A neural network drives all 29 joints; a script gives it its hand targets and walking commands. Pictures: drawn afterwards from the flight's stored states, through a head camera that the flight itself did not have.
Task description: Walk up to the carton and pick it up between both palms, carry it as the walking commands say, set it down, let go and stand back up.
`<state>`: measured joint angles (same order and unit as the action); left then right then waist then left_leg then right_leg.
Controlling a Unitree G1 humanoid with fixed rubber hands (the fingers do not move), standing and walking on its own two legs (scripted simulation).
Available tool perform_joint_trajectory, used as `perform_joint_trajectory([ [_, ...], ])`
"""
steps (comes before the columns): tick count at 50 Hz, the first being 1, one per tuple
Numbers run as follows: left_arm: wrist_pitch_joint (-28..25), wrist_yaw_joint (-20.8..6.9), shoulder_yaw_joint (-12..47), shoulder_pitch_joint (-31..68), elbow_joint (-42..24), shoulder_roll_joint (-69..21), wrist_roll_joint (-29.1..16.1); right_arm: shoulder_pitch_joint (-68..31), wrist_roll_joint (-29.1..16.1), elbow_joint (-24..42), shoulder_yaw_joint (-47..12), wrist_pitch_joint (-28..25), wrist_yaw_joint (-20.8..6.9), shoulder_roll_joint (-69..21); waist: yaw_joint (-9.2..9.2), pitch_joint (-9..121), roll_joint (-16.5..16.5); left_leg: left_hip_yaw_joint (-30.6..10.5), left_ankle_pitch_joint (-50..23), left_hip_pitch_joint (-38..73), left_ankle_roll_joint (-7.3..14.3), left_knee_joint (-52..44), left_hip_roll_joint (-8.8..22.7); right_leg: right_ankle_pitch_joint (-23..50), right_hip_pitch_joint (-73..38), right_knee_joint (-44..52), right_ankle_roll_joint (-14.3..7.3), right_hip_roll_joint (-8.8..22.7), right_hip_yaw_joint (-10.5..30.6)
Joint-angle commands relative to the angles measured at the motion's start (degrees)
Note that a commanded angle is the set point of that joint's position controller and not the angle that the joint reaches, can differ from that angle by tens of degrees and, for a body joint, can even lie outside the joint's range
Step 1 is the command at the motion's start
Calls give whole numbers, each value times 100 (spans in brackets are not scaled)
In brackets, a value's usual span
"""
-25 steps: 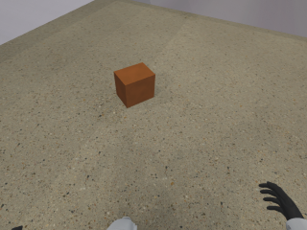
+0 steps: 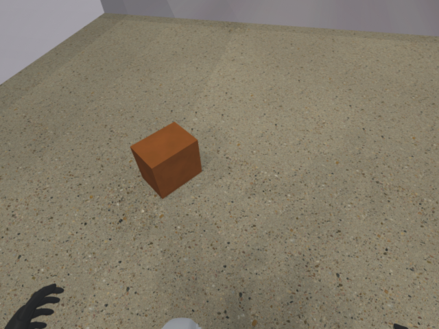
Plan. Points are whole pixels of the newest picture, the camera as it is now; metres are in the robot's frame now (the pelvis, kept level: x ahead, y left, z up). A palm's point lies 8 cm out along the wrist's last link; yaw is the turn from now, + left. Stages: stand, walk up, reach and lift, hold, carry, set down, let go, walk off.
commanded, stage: walk up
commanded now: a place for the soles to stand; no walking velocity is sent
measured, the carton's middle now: (168, 159) +1.05 +0.33 -0.62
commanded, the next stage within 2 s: none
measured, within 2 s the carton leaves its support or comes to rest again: neither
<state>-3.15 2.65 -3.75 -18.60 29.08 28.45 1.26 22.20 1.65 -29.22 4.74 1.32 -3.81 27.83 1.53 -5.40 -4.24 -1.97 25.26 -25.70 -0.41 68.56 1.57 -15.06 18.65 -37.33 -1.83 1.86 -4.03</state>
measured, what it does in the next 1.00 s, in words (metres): walks ahead: left foot, then right foot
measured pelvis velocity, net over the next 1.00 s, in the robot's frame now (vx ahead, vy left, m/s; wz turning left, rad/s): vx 0.40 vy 0.22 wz -0.05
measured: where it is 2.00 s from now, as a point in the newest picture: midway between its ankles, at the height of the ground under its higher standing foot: (160, 242)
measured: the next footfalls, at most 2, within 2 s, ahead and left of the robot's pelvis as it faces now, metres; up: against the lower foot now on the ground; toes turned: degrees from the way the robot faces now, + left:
left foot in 0.22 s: +0.26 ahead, +0.22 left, +0.00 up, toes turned +5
right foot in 0.48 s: +0.33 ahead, -0.01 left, +0.00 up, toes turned -6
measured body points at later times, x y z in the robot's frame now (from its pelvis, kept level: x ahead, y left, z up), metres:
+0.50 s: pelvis +0.22 +0.10 -0.01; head +0.22 +0.09 +0.44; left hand +0.37 +0.43 -0.05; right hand +0.30 -0.25 -0.07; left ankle +0.22 +0.22 -0.72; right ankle +0.29 -0.01 -0.72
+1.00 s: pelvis +0.40 +0.22 +0.00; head +0.41 +0.22 +0.44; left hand +0.54 +0.55 -0.06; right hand +0.52 -0.12 -0.06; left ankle +0.46 +0.33 -0.72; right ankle +0.44 +0.09 -0.68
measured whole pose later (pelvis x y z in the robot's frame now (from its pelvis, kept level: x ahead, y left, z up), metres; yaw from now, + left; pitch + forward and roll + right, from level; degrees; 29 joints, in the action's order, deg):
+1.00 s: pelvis +0.40 +0.22 +0.00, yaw -3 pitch -5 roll +0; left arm -1.4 1.6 -3.2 -21.4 31.2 28.3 -0.3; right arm 18.1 1.3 -27.8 4.9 1.4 -3.0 27.9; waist 1.6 -5.4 0.1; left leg 5.5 18.3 -18.0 2.5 40.9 2.2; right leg -28.3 25.9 -57.0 -1.5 2.5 -1.1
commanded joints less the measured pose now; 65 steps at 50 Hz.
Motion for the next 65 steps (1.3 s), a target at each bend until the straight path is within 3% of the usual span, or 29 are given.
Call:
perform_joint_trajectory([
  [1,-163,15,-438,-416,-291,1389,38,25,72,575,299,-12,-99,814,-239,96,1223,-197,-311,-895,-105,-754,553,-79,-490,1897,-1254,1561,1606],
  [6,-138,-94,-469,-311,-364,1552,27,-647,-4,736,334,-36,-274,679,-308,-14,1296,407,-1218,342,69,-2337,450,-683,423,1719,-824,1301,836],
  [10,11,-126,-389,-251,-339,1384,6,-24,-29,467,553,-85,-231,971,145,271,676,581,-740,2087,294,-3112,-20,-1625,1098,217,-560,1021,440],
  [11,14,-148,-257,-447,-357,1017,-57,529,9,276,679,-127,-131,1267,455,751,-418,-188,148,2821,558,-3617,304,-1179,1348,-1596,-344,639,18],
  [12,-28,-164,-178,-302,-659,654,-189,696,19,478,733,-144,-14,1732,750,1100,-1702,-2999,2060,3102,1251,-5013,1840,-2349,2452,-3253,23,-133,73],
  [13,52,-103,-350,36,-724,1101,-170,449,-72,560,732,-130,69,1778,742,710,-644,-3752,2552,2469,1818,-5496,2267,-1956,2747,-3838,15,-227,960],
  [16,59,-121,-396,-493,-271,1207,-206,-225,-48,534,548,-146,207,1378,194,190,-642,-1960,1202,1652,1473,-5045,1685,-1246,2148,-3199,27,236,1094],
  [19,55,-200,-348,-559,-84,982,-154,-411,-10,504,418,-158,128,1152,57,61,-860,-858,-79,877,1421,-4863,1430,-1322,1062,-1665,78,259,397],
  [23,7,-220,-437,-896,33,911,-102,-690,-28,582,306,-100,-2,1005,-340,300,-268,-213,1219,-549,1037,-4000,997,144,-1234,-66,-83,-189,-57],
  [24,16,-167,-539,-1188,64,1093,-89,-677,-4,604,260,-90,-24,867,-596,396,169,-27,1689,-1233,837,-3336,822,-183,-2029,125,-131,5,323],
  [25,-1,-59,-675,-1598,58,1481,-28,-737,44,717,191,-118,-34,561,-971,447,1295,509,1223,-1880,479,-1504,348,-1832,-2331,1000,-360,1128,2100],
  [26,-5,50,-718,-1575,-154,1871,76,-777,6,1013,244,-76,-4,671,-898,396,1513,18,1302,-2364,244,-290,-132,-3131,-1809,2289,-1122,2474,4872],
  [27,-6,119,-636,-1288,-174,1698,22,-909,33,1034,387,6,64,1120,-779,-2,736,-749,850,-2462,189,151,74,-3252,-1564,2269,-1478,2585,4692],
  [28,-51,145,-568,-1150,-184,1562,15,-774,6,962,430,23,65,1207,-620,-186,648,-787,463,-2475,98,271,169,-2568,-1484,2018,-1506,2406,4062],
  [34,-140,45,-481,-704,-309,1494,52,-580,43,736,287,-15,-121,741,-405,-26,1524,111,-345,-796,-6,-1610,516,1106,-569,1282,-1015,1481,1109],
  [39,45,-19,-380,-452,-341,1495,-48,-102,-34,473,484,15,-161,889,69,296,972,777,-993,1863,277,-3013,-178,-473,829,148,-588,1087,457],
  [40,61,-31,-265,-639,-327,1219,-83,391,-16,281,587,-14,-98,1110,322,715,150,548,-645,2647,432,-3249,-216,-241,993,-1231,-440,780,154],
  [41,23,-44,-144,-597,-542,817,-191,684,57,382,696,-30,-3,1654,664,1149,-1318,-1883,758,3200,1053,-4207,1270,-1247,2061,-3118,-38,172,-132],
  [42,63,5,-267,-117,-784,1092,-161,670,-88,498,689,-24,66,1764,797,931,-748,-3620,1467,2594,1723,-5267,2105,-2150,2564,-3813,18,-260,673],
  [43,109,19,-363,37,-723,1276,-168,436,-128,471,661,-16,129,1694,663,514,-142,-3384,1541,2176,1898,-5230,2220,-1845,2595,-4106,-1,-90,1116],
  [47,107,-56,-317,-636,-117,1140,-166,-356,-59,459,437,-49,172,1193,104,102,-647,-1200,392,989,1418,-4877,1426,-1531,1361,-2377,35,269,586],
  [50,72,-117,-318,-675,-68,932,-147,-470,-5,465,367,-48,65,1100,13,67,-778,-820,145,369,1361,-4690,1256,-996,344,-1152,2,97,140],
  [52,37,-105,-381,-951,12,893,-126,-724,-19,551,303,7,3,1022,-284,164,-480,-469,1182,-520,1109,-4194,1010,-5,-996,-211,-106,-116,8],
  [53,32,-71,-465,-1138,27,1041,-105,-761,-7,589,257,26,-31,912,-480,238,-170,-264,1735,-1244,898,-3694,830,-94,-1817,-2,-171,-25,294],
  [54,23,8,-588,-1426,10,1359,-64,-761,30,662,202,17,-51,696,-772,274,689,128,1622,-1861,594,-2444,461,-1392,-2207,706,-330,717,1504],
  [55,5,126,-673,-1575,-153,1809,61,-693,15,917,165,13,-45,487,-819,301,1559,257,1320,-2370,216,-685,-76,-3493,-1899,2147,-1010,2406,4540],
  [56,34,221,-633,-1222,-219,1775,60,-780,49,987,355,97,32,1047,-717,-44,849,-552,1001,-2408,133,-65,19,-4075,-1305,2466,-1476,2685,4947],
  [60,-108,185,-492,-759,-332,1454,50,-240,29,730,449,89,-23,1123,-340,-232,1154,-506,-177,-1685,-89,-327,394,-1754,-754,1848,-1157,1808,2414],
  [65,-47,65,-498,-481,-469,1588,46,-512,-39,750,365,84,-161,803,-334,-71,1659,411,-547,227,79,-2143,268,-402,293,1247,-785,1284,894],
])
